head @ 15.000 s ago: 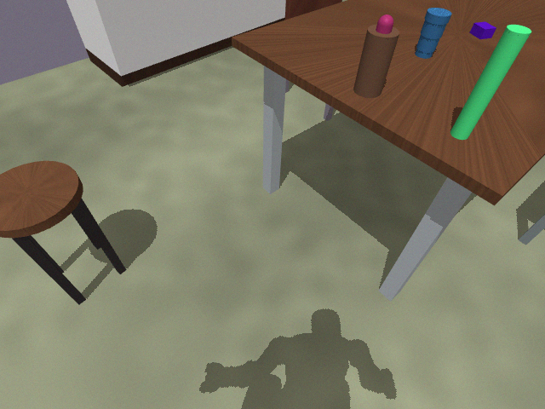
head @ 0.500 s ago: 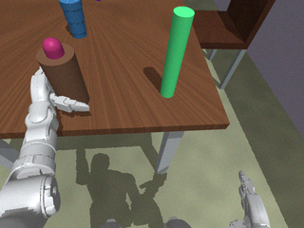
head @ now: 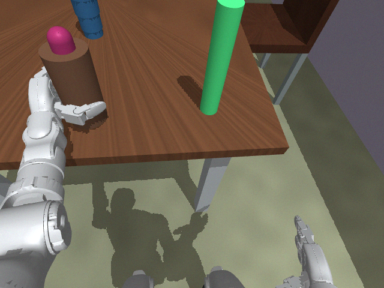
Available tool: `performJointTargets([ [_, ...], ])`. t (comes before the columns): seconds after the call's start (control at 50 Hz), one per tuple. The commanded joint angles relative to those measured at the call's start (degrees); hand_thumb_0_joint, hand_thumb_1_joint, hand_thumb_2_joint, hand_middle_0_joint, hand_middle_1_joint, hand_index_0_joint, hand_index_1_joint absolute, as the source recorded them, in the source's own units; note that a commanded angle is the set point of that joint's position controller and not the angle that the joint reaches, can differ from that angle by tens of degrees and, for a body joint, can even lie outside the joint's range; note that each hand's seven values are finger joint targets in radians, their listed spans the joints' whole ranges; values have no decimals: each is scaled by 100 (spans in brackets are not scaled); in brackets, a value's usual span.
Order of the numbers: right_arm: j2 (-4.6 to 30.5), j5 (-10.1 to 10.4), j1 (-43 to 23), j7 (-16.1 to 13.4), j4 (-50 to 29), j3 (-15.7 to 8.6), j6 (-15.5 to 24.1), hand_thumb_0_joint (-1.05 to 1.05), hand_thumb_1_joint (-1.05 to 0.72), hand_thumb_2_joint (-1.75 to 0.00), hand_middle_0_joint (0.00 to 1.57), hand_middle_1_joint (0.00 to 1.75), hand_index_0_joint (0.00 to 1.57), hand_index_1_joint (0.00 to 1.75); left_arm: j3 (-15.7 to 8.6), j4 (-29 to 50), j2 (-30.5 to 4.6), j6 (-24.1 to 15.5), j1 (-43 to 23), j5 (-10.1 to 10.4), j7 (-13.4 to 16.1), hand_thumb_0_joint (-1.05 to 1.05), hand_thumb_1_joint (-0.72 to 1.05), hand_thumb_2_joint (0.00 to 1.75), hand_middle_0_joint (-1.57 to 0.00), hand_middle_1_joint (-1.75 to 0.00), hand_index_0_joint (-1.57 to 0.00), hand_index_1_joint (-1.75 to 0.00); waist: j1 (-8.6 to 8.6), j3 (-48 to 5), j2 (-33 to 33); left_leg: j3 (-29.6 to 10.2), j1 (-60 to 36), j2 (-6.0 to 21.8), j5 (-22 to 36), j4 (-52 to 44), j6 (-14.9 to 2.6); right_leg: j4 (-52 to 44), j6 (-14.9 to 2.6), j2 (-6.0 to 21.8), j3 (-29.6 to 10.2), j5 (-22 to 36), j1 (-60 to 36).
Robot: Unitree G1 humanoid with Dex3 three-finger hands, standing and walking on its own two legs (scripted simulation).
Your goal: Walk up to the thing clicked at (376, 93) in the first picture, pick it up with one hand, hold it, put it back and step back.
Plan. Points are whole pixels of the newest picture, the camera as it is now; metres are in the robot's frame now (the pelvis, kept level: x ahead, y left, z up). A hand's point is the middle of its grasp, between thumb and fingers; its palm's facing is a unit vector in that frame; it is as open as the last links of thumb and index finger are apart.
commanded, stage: settle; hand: left
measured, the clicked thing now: (75, 79) +0.49 +0.19 +0.14
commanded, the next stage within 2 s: lift in 0.76 s
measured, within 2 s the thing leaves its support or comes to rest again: leaves its support in 0.32 s
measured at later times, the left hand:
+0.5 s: hand (81, 86) +0.50 +0.19 +0.12, palm faces +0.16 -0.99 -0.02, open 10.9 cm
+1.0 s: hand (75, 75) +0.49 +0.19 +0.15, palm faces +0.18 -0.98 -0.03, open 10.9 cm
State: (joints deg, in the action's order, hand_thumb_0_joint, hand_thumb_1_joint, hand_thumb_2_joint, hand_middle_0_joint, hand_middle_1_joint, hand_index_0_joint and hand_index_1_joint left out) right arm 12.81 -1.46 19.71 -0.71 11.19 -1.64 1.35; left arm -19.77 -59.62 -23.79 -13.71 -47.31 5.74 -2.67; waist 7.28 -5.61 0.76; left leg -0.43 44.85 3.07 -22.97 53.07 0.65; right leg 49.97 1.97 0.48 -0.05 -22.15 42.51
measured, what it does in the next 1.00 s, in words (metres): stands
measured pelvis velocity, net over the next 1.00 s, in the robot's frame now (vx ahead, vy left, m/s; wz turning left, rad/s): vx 0.02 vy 0.00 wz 0.00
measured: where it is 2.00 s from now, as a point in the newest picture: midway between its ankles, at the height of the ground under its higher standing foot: outside the picture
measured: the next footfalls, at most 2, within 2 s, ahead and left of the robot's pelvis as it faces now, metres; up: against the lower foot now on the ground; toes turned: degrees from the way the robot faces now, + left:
none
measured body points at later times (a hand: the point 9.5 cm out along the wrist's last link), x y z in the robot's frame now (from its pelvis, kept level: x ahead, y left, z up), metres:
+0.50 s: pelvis +0.02 +0.00 +0.01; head +0.08 +0.01 +0.46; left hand +0.48 +0.24 +0.12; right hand +0.18 -0.25 -0.02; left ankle +0.02 +0.12 -0.69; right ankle +0.02 -0.15 -0.69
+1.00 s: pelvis +0.02 +0.00 +0.02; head +0.07 +0.00 +0.47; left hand +0.47 +0.24 +0.15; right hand +0.18 -0.26 -0.02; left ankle +0.02 +0.12 -0.69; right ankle +0.02 -0.15 -0.69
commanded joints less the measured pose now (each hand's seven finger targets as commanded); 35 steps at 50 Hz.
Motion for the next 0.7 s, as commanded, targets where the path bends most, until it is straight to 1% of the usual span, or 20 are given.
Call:
performJointTargets([
  [0.0,921,19,-124,-116,-1230,-488,349,0,52,-6,5,5,5,5,-87,1839,-1437,-465,-3345,51,61,0,26,127,-124,-131,-124,-134,142,-2899,598,-56,-2130,-85,1141,-783,-63,-622,-272,-190,192,1155,-800],
  [0.02,800,33,-103,-117,-1199,-393,333,0,52,-6,5,5,5,5,-24,1809,-1302,-437,-3283,80,70,0,25,128,-126,-133,-125,-136,127,-2895,603,-41,-2100,-87,1252,-777,-65,-603,-265,-181,195,1251,-888],
  [0.06,915,47,-87,-154,-1177,-498,321,0,51,-6,5,5,5,5,-166,1624,-1463,-375,-3108,123,109,0,14,129,-127,-136,-127,-139,103,-2678,363,-16,-2023,-99,1324,-771,-94,-656,-241,-182,173,1341,-927],
  [0.1,670,51,-92,-146,-1077,-261,310,0,51,-6,5,5,5,5,10,2104,-1341,-392,-3428,125,73,0,9,129,-129,-138,-129,-141,53,-2901,675,12,-2170,-127,1463,-772,-91,-647,-238,-163,158,1478,-1025],
  [0.12,757,57,-22,-171,-1043,-363,305,0,51,-6,5,5,5,5,-22,2142,-1419,-341,-3413,137,72,0,8,130,-130,-140,-130,-143,77,-2992,740,23,-2301,-121,1597,-747,-96,-655,-233,-163,154,1585,-1014],
  [0.16,772,79,-35,-187,-1158,-359,328,0,51,-6,5,5,5,5,-65,2335,-1503,-267,-3509,166,111,0,2,128,-128,-138,-128,-141,61,-3210,631,31,-2318,-127,1769,-735,-110,-641,-210,-145,135,1820,-1288],
  [0.18,713,83,-202,-193,-1276,-284,317,0,51,-6,5,5,5,5,-61,2430,-1497,-241,-3554,187,112,0,0,128,-128,-139,-128,-141,10,-3121,591,54,-2173,-153,1772,-739,-122,-666,-194,-130,117,1883,-1409],
  [0.22,814,93,-78,-228,-1152,-416,319,0,51,-7,5,5,5,5,-84,2541,-1564,-169,-3479,192,143,0,-4,125,-125,-137,-125,-139,17,-3130,723,56,-2351,-151,1912,-751,-106,-670,-204,-132,107,1974,-1403],
  [0.26,668,96,-119,-228,-1280,-248,338,0,51,-7,5,5,5,5,-52,2953,-1563,-112,-3545,195,159,0,-3,124,-125,-135,-124,-138,10,-3199,811,68,-2481,-157,2071,-743,-108,-707,-195,-130,98,2131,-1478],
  [0.42,763,129,-4,-245,-927,-381,369,0,51,-7,5,5,5,5,-101,3294,-1590,212,-3353,270,236,0,-6,128,-121,-135,-121,-138,-76,-2956,995,-12,-2817,-90,2601,-855,-24,-749,-252,-154,158,2254,-1435],
  [0.44,722,139,-8,-243,-971,-335,371,0,51,-7,5,5,5,5,-111,3406,-1601,245,-3328,268,244,0,-11,127,-121,-135,-120,-139,-58,-3142,1014,-33,-2958,-71,2787,-834,-30,-744,-247,-160,162,2372,-1466],
  [0.46,781,137,-61,-246,-1034,-426,373,0,51,-7,5,5,5,5,-81,3426,-1492,262,-3349,295,237,0,-11,128,-120,-135,-120,-138,-8,-3188,869,-46,-2983,-53,2903,-820,-40,-732,-236,-162,173,2473,-1502],
  [0.48,807,139,-81,-242,-996,-431,396,0,51,-7,5,5,5,5,-101,3282,-1489,302,-3277,312,234,0,-11,128,-121,-135,-120,-139,-77,-3067,848,-41,-2928,-52,2975,-831,-29,-733,-242,-165,174,2489,-1567],
  [0.5,686,145,-124,-234,-985,-328,388,0,51,-7,5,5,5,5,-21,3310,-1373,338,-3243,303,235,0,-12,128,-121,-136,-121,-139,-58,-3025,771,-38,-2860,-53,2950,-852,-45,-747,-233,-158,169,2558,-1632],
  [0.52,645,143,-36,-224,-815,-290,376,0,51,-6,5,5,5,5,-51,3278,-1432,368,-3269,289,237,0,-12,129,-122,-137,-122,-140,-106,-2922,797,-15,-2749,-80,2895,-869,-59,-770,-224,-142,151,2583,-1653],
  [0.56,848,165,-214,-243,-902,-508,384,0,52,-6,5,5,5,5,-197,3458,-1671,362,-3365,294,254,0,-11,130,-122,-137,-121,-140,-109,-3149,784,20,-2827,-103,2856,-860,-72,-785,-207,-122,115,2655,-1791],
  [0.58,775,148,-101,-232,-864,-425,378,0,52,-6,5,5,5,5,-51,3215,-1381,419,-3238,288,230,0,-10,130,-122,-137,-122,-140,-51,-3164,670,14,-2808,-93,2893,-865,-80,-777,-200,-115,117,2763,-1836],
  [0.6,677,175,-167,-226,-827,-344,389,0,52,-6,5,5,5,5,-64,3369,-1416,427,-3340,296,243,0,-9,132,-123,-138,-123,-142,-132,-3031,603,35,-2705,-113,2720,-918,-90,-811,-186,-121,119,2667,-1881],
  [0.64,810,189,-88,-252,-595,-471,379,0,52,-6,5,5,5,5,-62,3068,-1373,493,-3180,308,242,0,-12,132,-123,-139,-123,-143,-94,-2910,510,34,-2781,-108,2657,-959,-98,-887,-182,-123,116,2580,-1752],
  [0.68,715,187,-268,-235,-647,-366,396,0,53,-6,5,5,5,5,21,3109,-1284,498,-3387,293,229,0,-11,132,-123,-139,-123,-143,-141,-2837,638,28,-2846,-91,2737,-994,-63,-910,-206,-130,149,2472,-1671],
])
